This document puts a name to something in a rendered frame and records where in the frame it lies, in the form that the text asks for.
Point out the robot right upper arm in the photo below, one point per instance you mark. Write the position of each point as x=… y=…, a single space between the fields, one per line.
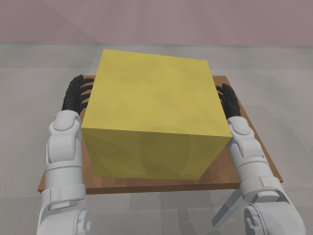
x=272 y=218

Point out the robot right hand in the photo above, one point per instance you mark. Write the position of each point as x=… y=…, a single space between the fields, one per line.
x=229 y=101

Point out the robot left upper arm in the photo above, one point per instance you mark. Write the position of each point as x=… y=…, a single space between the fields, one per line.
x=76 y=222

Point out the left robot forearm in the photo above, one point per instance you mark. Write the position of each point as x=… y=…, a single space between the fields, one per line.
x=64 y=186

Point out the table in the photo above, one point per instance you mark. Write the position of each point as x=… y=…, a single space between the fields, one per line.
x=220 y=175

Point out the carton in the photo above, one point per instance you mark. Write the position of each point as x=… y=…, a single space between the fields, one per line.
x=153 y=117

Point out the right robot forearm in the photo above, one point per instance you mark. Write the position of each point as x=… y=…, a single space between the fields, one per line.
x=258 y=183

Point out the robot left hand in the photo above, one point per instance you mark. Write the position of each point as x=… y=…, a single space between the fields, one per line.
x=73 y=99

